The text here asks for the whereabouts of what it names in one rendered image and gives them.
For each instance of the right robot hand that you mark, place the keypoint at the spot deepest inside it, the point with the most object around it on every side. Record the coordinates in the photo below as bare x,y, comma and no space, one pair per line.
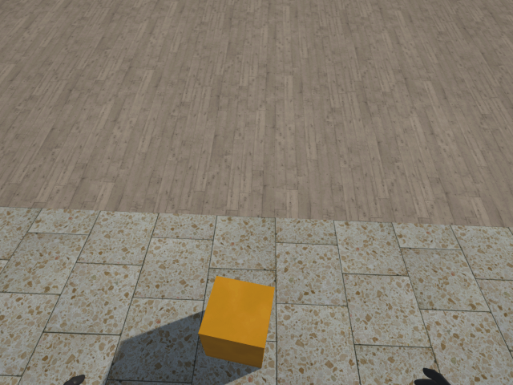
435,378

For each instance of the carton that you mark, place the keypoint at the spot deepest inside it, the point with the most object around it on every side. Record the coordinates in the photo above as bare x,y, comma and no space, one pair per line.
236,321

